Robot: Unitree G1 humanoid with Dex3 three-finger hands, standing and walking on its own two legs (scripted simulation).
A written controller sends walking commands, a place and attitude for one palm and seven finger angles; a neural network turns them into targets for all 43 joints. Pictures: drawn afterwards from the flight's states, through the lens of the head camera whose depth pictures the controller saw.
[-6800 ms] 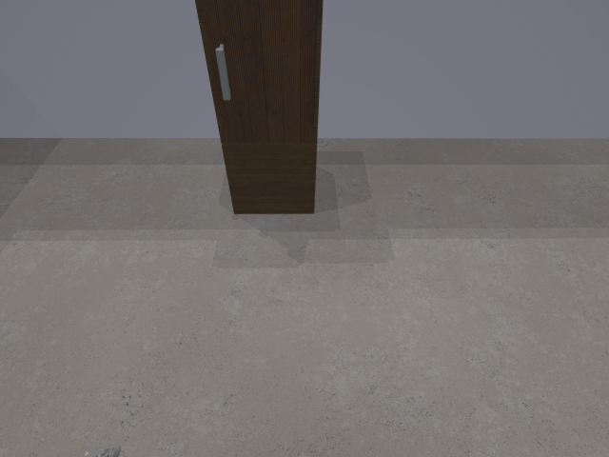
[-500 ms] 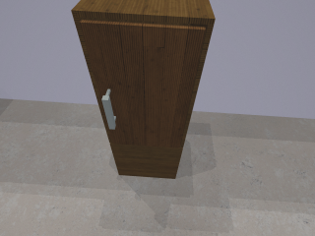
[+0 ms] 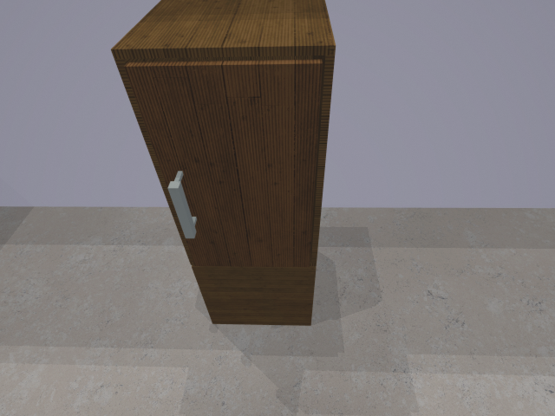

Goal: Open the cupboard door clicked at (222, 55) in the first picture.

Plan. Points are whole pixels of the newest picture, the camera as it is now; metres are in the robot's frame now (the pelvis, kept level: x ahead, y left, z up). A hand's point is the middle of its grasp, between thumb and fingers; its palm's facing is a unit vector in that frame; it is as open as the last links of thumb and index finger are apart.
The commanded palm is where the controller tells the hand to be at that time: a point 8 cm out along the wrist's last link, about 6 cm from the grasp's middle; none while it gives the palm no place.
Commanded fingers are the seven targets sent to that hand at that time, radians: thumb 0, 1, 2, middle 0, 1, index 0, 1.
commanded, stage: come to a stop and stand still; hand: left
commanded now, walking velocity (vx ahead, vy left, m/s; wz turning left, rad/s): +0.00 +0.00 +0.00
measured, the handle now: (185, 205) +0.57 +0.25 -0.06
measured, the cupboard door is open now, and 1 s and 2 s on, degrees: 0 0 0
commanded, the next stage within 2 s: look again from close up in 0.86 s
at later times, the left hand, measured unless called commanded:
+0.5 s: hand out of the picture +0.00 +0.13 -0.17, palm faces +0.04 -0.98 -0.18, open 7.4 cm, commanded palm none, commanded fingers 0.00 0.90 0.90 -0.20 -0.30 -0.20 -0.30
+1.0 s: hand out of the picture +0.02 +0.14 -0.17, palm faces +0.07 -0.98 -0.18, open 7.4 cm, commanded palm none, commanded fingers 0.00 0.90 0.90 -0.20 -0.30 -0.20 -0.30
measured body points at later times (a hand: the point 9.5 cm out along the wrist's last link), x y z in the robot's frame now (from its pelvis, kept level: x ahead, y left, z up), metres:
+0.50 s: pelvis +0.02 -0.03 +0.00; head +0.03 -0.04 +0.45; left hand +0.00 +0.19 -0.15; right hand -0.02 -0.23 -0.16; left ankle -0.02 +0.09 -0.74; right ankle +0.04 -0.10 -0.74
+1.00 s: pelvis +0.04 -0.03 +0.00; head +0.05 -0.03 +0.45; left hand +0.02 +0.19 -0.15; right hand +0.03 -0.23 -0.16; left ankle -0.02 +0.09 -0.74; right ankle +0.04 -0.10 -0.74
